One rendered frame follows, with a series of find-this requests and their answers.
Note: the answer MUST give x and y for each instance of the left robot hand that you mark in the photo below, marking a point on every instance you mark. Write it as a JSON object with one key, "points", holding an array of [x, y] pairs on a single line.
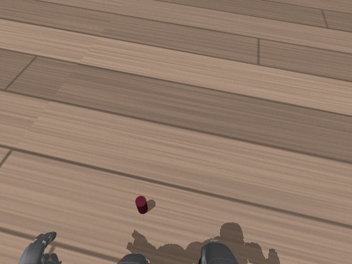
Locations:
{"points": [[33, 254]]}

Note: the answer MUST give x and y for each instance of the can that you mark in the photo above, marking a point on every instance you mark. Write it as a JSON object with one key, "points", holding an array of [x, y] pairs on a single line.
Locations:
{"points": [[141, 204]]}

